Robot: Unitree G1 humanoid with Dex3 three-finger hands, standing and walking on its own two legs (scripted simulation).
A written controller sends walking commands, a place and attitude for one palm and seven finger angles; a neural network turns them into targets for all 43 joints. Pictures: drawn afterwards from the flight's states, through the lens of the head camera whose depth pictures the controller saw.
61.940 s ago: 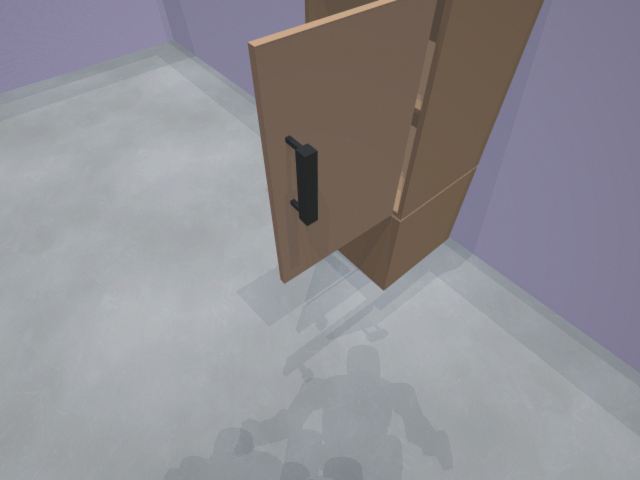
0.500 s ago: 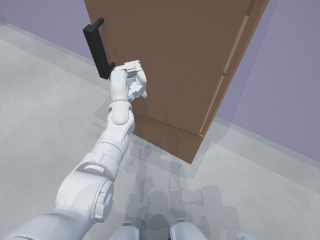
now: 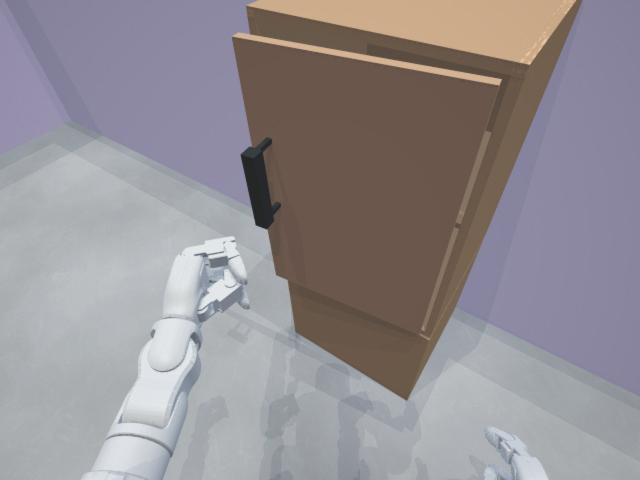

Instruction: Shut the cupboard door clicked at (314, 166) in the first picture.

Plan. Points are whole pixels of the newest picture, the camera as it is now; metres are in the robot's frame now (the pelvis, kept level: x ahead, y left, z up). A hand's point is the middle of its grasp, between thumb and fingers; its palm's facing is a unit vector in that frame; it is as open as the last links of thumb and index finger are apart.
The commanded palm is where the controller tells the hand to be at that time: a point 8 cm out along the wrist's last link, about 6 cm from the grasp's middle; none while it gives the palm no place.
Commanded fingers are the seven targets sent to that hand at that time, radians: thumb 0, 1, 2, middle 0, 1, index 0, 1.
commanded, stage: draw the hand back to the body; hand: left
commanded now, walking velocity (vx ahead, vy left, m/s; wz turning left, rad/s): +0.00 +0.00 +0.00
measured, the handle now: (265, 183) +0.63 +0.12 +0.01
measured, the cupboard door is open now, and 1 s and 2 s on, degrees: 7 7 7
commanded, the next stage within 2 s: step back with the hand held close in 0.98 s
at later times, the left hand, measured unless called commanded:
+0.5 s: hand (38, 343) +0.22 +0.27 +0.16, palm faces +0.37 -0.86 -0.35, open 5.3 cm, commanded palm +0.17 +0.31 +0.18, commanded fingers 0.00 0.90 0.90 -0.31 -0.42 -0.31 -0.42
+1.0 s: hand out of the picture +0.19 +0.29 +0.17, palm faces +0.46 -0.80 -0.38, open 7.4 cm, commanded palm +0.14 +0.33 +0.19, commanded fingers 0.00 0.90 0.90 -0.20 -0.30 -0.20 -0.30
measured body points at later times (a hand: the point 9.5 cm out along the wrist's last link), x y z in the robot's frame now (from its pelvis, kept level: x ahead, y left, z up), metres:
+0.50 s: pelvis +0.02 +0.03 +0.02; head -0.01 +0.00 +0.47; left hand +0.19 +0.31 +0.18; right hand +0.22 -0.16 -0.07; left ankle +0.00 +0.10 -0.72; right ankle -0.01 -0.08 -0.72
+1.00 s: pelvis +0.00 +0.02 +0.02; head -0.02 +0.00 +0.47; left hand +0.16 +0.33 +0.20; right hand +0.20 -0.19 -0.06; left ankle +0.00 +0.10 -0.72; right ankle -0.01 -0.08 -0.72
